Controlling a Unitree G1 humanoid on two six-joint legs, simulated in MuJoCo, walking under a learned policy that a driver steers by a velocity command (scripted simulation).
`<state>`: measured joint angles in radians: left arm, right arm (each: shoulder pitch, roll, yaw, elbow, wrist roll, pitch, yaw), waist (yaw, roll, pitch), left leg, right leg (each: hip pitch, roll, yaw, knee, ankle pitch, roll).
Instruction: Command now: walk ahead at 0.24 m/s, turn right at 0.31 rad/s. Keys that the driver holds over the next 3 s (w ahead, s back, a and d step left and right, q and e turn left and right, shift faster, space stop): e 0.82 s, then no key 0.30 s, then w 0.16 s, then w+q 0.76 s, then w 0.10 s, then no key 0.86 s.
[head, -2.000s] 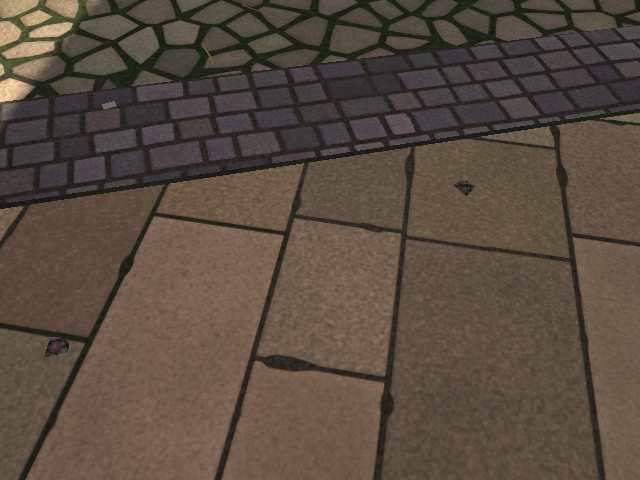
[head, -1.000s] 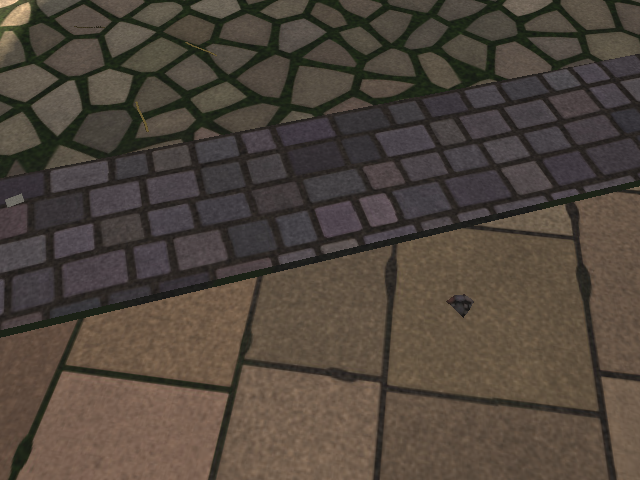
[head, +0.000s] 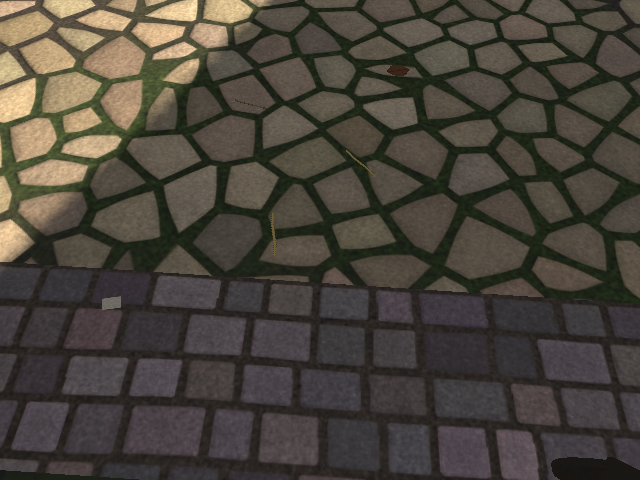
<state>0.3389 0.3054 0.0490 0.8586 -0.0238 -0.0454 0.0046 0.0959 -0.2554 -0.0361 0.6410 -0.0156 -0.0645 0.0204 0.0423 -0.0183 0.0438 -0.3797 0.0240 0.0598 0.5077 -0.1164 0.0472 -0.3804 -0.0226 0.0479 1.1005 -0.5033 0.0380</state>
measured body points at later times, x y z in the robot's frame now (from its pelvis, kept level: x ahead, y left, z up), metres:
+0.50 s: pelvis +0.10 -0.03 +0.00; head +0.14 -0.07 +0.45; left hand +0.33 +0.20 -0.08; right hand +0.17 -0.35 -0.12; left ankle +0.09 +0.11 -0.65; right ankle +0.12 -0.13 -0.73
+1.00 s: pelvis +0.12 +0.00 +0.01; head +0.16 +0.01 +0.46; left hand +0.41 +0.17 -0.10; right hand +0.08 -0.30 -0.09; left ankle +0.19 +0.10 -0.73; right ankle +0.03 -0.11 -0.66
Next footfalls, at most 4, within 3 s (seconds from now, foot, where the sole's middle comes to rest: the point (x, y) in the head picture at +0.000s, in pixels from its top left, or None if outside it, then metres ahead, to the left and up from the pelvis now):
0.36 right None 0.16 -0.14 -0.77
0.80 left None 0.22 0.08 -0.77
1.14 right None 0.07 -0.13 -0.77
1.52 left None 0.31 0.02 -0.77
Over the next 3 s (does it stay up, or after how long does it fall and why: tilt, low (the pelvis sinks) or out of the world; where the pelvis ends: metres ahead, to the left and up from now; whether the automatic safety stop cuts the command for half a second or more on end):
stays up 0.70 -0.17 0.00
